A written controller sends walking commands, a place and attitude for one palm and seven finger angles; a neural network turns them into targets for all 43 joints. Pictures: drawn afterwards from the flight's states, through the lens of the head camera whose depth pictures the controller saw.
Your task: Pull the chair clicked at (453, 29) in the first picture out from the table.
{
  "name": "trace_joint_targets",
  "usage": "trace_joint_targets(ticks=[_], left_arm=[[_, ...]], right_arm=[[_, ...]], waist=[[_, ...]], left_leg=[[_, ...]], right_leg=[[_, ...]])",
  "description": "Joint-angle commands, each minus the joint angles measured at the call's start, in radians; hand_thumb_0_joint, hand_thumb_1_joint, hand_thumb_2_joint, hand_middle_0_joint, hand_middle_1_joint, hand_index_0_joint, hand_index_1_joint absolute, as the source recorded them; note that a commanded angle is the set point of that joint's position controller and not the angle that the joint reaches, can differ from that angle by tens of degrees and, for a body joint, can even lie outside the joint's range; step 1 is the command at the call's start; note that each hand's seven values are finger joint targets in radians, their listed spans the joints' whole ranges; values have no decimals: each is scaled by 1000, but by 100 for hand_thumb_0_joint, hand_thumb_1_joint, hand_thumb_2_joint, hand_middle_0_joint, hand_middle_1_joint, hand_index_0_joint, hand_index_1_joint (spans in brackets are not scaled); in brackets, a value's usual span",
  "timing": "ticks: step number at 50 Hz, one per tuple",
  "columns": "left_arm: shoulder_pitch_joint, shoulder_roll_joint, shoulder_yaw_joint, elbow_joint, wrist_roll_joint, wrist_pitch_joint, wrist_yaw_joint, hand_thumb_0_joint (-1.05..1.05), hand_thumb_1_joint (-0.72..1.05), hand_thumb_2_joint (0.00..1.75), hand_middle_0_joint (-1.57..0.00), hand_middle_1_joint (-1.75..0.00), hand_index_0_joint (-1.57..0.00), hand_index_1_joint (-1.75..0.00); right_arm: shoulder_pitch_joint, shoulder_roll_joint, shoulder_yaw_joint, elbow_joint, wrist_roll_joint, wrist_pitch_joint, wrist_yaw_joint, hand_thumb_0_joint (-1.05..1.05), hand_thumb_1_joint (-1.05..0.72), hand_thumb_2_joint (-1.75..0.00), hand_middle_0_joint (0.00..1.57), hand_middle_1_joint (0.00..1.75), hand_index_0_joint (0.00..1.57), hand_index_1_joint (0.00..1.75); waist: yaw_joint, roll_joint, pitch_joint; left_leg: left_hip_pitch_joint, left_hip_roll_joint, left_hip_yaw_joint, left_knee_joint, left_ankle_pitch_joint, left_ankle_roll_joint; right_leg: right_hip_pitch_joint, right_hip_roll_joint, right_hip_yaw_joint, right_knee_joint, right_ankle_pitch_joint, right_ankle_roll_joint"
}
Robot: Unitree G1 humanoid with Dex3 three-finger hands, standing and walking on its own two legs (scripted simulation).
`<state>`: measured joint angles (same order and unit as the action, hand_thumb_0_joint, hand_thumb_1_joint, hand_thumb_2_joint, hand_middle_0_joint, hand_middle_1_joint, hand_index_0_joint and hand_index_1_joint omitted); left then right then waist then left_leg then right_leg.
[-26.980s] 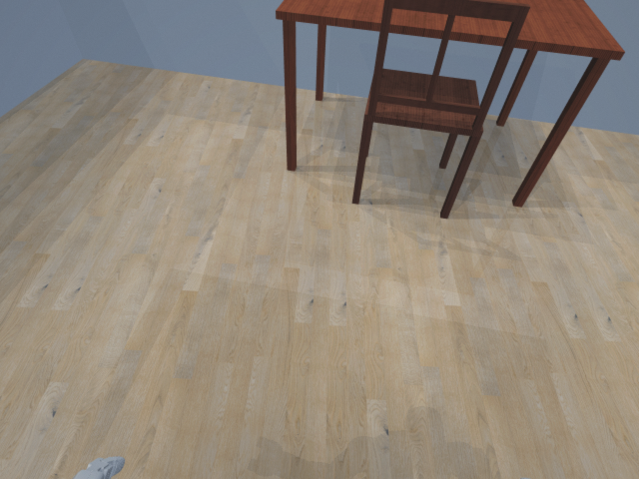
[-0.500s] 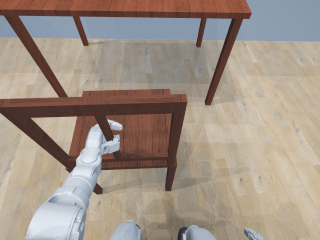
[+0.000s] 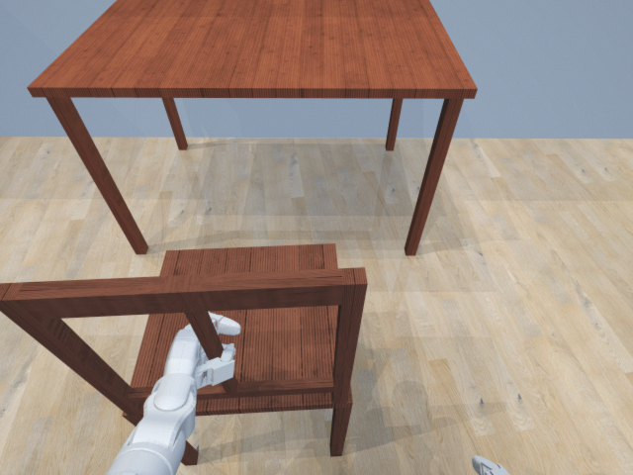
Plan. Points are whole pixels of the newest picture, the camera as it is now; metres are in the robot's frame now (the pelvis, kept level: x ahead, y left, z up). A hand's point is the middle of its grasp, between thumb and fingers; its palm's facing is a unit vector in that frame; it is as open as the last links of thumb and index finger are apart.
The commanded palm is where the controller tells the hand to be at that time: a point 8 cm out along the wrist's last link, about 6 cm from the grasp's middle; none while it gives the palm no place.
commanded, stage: stop walking, hand still on the chair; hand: left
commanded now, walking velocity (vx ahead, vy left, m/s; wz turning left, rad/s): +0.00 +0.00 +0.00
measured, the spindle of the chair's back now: (215, 353) +0.30 +0.17 -0.08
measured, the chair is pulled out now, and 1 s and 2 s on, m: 0.58 0.58 0.58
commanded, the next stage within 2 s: open the thumb and straighten the fingers in 0.48 s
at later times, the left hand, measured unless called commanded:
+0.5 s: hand (227, 361) +0.28 +0.14 -0.06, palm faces +0.04 -0.98 -0.17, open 5.3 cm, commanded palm +0.26 +0.20 -0.04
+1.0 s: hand (222, 359) +0.29 +0.15 -0.06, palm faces +0.03 -0.99 -0.17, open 12.6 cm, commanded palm +0.26 +0.20 -0.04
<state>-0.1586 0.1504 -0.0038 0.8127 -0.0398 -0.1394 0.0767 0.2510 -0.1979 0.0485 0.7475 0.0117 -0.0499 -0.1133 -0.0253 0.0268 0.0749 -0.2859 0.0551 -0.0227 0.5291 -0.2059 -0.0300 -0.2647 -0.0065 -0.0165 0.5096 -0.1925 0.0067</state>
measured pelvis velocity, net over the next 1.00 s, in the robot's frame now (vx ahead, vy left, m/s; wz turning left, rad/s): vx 0.06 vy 0.01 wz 0.01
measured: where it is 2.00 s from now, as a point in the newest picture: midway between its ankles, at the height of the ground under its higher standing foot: outside the picture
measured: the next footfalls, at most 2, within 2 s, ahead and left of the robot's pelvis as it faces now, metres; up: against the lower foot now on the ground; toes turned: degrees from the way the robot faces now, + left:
none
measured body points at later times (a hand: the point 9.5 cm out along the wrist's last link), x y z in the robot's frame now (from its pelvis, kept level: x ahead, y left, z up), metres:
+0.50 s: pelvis +0.04 +0.00 +0.01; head +0.05 -0.01 +0.46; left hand +0.27 +0.20 -0.05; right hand +0.20 -0.24 -0.10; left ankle +0.06 +0.15 -0.73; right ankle +0.05 -0.12 -0.73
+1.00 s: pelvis +0.06 +0.01 -0.02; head +0.10 +0.00 +0.42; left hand +0.28 +0.21 -0.05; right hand +0.23 -0.23 -0.11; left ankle +0.06 +0.15 -0.73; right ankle +0.05 -0.12 -0.73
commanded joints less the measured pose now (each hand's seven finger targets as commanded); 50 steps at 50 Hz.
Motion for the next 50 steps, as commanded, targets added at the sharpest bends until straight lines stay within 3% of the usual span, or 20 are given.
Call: trace_joint_targets(ticks=[1, 3, 6, 10, 14, 21, 24, 26, 29, 30, 31, 32, 34, 36, 38, 39, 41, 45, 48, 50], left_arm=[[-237, 180, 44, -263, 26, -49, 26, 0, 90, 90, -50, -145, -50, -145], [-196, 152, 29, -272, 29, -48, 24, 0, 90, 90, -50, -145, -50, -145], [-140, 154, 26, -322, 29, -48, 23, 0, 90, 90, -50, -145, -50, -145], [-73, 129, 14, -364, 29, -40, 21, 0, 90, 90, -50, -145, -50, -145], [-28, 127, 9, -385, 27, -28, 22, 0, 90, 90, -50, -145, -50, -145], [18, 131, 1, -416, 21, -12, 23, 0, 90, 90, -50, -145, -50, -145], [30, 124, 5, -403, 23, -6, 24, 0, 90, 90, -50, -145, -50, -145], [26, 132, -1, -416, 21, -5, 24, 0, 90, 90, -50, -145, -50, -145], [87, 143, 25, -449, 23, -9, 28, 0, 90, 90, -50, -145, -50, -145], [197, 29, -46, -372, -34, 33, -6, 0, 78, 84, -50, -145, -50, -145], [209, 50, -31, -391, -44, 41, -21, 0, 66, 78, -50, -145, -50, -145], [168, 115, 21, -488, -47, 24, -26, 0, 54, 73, -50, -145, -50, -145], [201, 104, 1, -610, -33, 11, -42, 0, 30, 61, -50, -145, -50, -145], [200, 127, 13, -657, -29, 25, -42, 0, 5, 49, -50, -145, -50, -145], [255, 131, 36, -673, -28, 48, -36, 0, -19, 37, -50, -145, -50, -145], [261, 95, 1, -706, -25, 61, -35, 0, -31, 32, -50, -145, -50, -145], [272, 127, 34, -723, -28, 93, -23, 0, -55, 20, -45, -130, -45, -130], [306, 82, -3, -820, -16, 139, -8, 0, -55, 20, -35, -101, -35, -101], [364, 76, -15, -879, -18, 170, -5, 0, -55, 20, -27, -80, -27, -80], [389, 57, -40, -911, -8, 188, -8, 0, -55, 20, -22, -65, -22, -65]], right_arm=[[-74, -142, -58, -120, -1, -54, -21, 0, -90, -90, 20, 30, 20, 30], [-90, -137, -53, -137, -3, -53, -17, 0, -90, -90, 20, 30, 20, 30], [-99, -137, -55, -141, -2, -55, -19, 0, -90, -90, 20, 30, 20, 30], [-112, -135, -56, -162, -3, -52, -13, 0, -90, -90, 20, 30, 20, 30], [-116, -136, -56, -169, -4, -42, -14, 0, -90, -90, 20, 30, 20, 30], [-123, -134, -53, -178, -2, -21, -17, 0, -90, -90, 20, 30, 20, 30], [-130, -130, -50, -187, -4, -11, -15, 0, -90, -90, 20, 30, 20, 30], [-125, -134, -52, -180, -1, -7, -18, 0, -90, -90, 20, 30, 20, 30], [-132, -127, -52, -198, -4, 0, -15, 0, -90, -90, 20, 30, 20, 30], [-124, -159, -73, -211, 46, -20, 25, 0, -90, -90, 20, 30, 20, 30], [-127, -170, -74, -221, 49, -26, 41, 0, -90, -90, 20, 30, 20, 30], [-140, -162, -78, -235, 51, -38, 54, 0, -90, -90, 20, 30, 20, 30], [-154, -147, -79, -272, 42, -73, 63, 0, -90, -90, 20, 30, 20, 30], [-143, -149, -82, -279, 39, -95, 64, 0, -90, -90, 20, 30, 20, 30], [-141, -150, -82, -292, 35, -113, 60, 0, -90, -90, 20, 30, 20, 30], [-141, -146, -80, -304, 35, -123, 59, 0, -90, -90, 20, 30, 20, 30], [-125, -157, -84, -305, 32, -135, 52, 0, -90, -90, 20, 30, 20, 30], [-106, -156, -86, -329, 27, -157, 42, 0, -90, -90, 20, 30, 20, 30], [-89, -160, -85, -340, 23, -167, 36, 0, -90, -90, 20, 30, 20, 30], [-84, -158, -85, -351, 20, -172, 33, 0, -90, -90, 20, 30, 20, 30]], waist=[[-3, -19, -187], [5, -2, -191], [8, 36, -213], [14, 13, -255], [12, -6, -252], [8, 26, -246], [12, -11, -232], [7, 18, -233], [17, -9, -231], [-34, -93, -208], [-19, -123, -192], [-11, -99, -194], [2, 17, -241], [-7, 15, -251], [7, 6, -268], [4, 10, -279], [3, -7, -286], [4, -13, -350], [-2, -57, -366], [-4, -49, -362]], left_leg=[[142, 32, -43, -91, -60, 43], [122, 43, -56, -129, -42, 49], [139, 52, -49, -138, 100, 53], [182, 58, -36, -120, 228, 44], [189, 54, -33, -119, 232, 41], [198, 52, -25, -127, 230, 43], [189, 49, -24, -123, 203, 42], [190, 45, -20, -127, 192, 42], [185, 48, -27, -127, 192, 43], [75, 5, 29, -100, 76, 36], [16, 2, 23, -89, 34, 35], [-15, -6, 29, -69, -11, 39], [-34, -21, 43, -26, -25, 42], [-63, -23, 37, 9, -36, 43], [-91, -25, 37, 38, -34, 43], [-97, -27, 39, 54, -31, 44], [-116, -25, 32, 79, -13, 43], [-118, -29, 30, 128, 23, 41], [-134, -29, 21, 163, 72, 42], [-144, -31, 22, 187, 85, 42]], right_leg=[[-53, -104, 103, -193, -207, -26], [-18, -83, 85, -164, -165, -18], [44, -77, 60, -134, -1, -13], [82, -81, 60, -114, 141, -17], [86, -85, 58, -125, 162, -18], [87, -92, 48, -141, 170, -19], [81, -95, 58, -151, 162, -20], [81, -96, 54, -157, 152, -21], [87, -96, 50, -156, 143, -21], [24, -64, -36, -87, 79, -7], [17, -59, -43, -66, 55, -11], [-14, -54, -34, -51, 19, -8], [-44, -51, -28, -8, -3, -14], [-75, -45, -29, 23, -15, -15], [-102, -40, -33, 56, -18, -12], [-119, -39, -36, 70, -18, -10], [-136, -37, -40, 98, 1, -10], [-169, -35, -52, 153, 25, -6], [-178, -35, -63, 187, 77, -6], [-201, -36, -65, 205, 87, -3]])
